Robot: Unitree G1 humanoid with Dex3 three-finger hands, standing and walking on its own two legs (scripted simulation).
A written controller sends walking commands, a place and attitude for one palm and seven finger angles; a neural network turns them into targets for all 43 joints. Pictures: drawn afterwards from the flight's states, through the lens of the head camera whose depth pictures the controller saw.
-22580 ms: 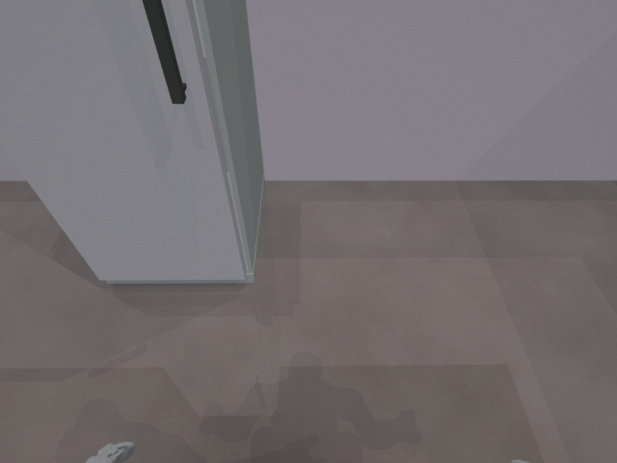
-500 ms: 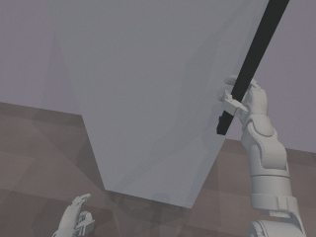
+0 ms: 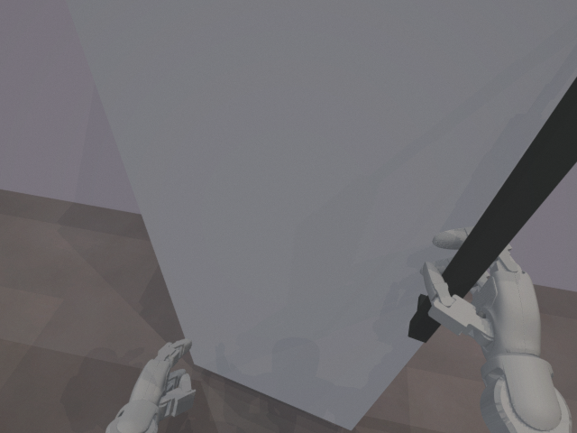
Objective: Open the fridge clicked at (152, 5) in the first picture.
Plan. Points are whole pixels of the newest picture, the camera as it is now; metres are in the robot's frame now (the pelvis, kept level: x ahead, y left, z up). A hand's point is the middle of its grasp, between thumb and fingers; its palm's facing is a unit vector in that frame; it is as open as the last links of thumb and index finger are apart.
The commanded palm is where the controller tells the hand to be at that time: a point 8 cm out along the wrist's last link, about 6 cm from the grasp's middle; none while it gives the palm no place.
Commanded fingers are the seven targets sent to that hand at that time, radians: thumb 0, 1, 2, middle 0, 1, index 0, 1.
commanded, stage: walk backward, drawing the door open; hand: right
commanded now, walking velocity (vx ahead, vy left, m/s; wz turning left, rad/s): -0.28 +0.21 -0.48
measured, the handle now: (488, 221) +0.28 -0.17 +0.24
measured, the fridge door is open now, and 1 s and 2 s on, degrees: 10 40 79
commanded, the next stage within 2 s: stop walking and hold the door back in 1.98 s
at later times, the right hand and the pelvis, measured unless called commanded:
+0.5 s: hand (409, 361) +0.17 -0.10 +0.14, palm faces +0.48 +0.85 -0.21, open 7.0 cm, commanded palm +0.12 -0.13 +0.15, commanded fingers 0.00 -0.90 -0.90 0.45 1.40 0.45 1.40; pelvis -0.04 +0.13 -0.06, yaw -14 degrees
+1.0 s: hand out of the picture +0.05 +0.03 +0.15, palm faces +0.66 +0.73 -0.19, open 7.2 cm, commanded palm +0.00 +0.01 +0.15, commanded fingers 0.00 -0.90 -0.90 0.45 1.40 0.45 1.40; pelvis -0.11 +0.32 -0.04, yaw -31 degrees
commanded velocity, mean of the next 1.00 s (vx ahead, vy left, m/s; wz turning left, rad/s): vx -0.24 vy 0.21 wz -0.60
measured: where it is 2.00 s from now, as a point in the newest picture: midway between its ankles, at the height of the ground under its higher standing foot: outside the picture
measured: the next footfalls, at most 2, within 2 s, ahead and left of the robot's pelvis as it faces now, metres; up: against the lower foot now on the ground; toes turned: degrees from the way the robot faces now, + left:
left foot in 0.14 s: +0.13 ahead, +0.05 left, +0.00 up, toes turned +1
right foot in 0.36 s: +0.10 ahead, -0.06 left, +0.00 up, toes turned -14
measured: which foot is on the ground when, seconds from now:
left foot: up 0.00-0.12, down 0.14-0.34, up 0.36-0.54, down 0.56-0.76, up 0.78-1.00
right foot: down 0.00-0.12, up 0.14-0.34, down 0.36-0.56, up 0.58-0.74, down 0.76-1.00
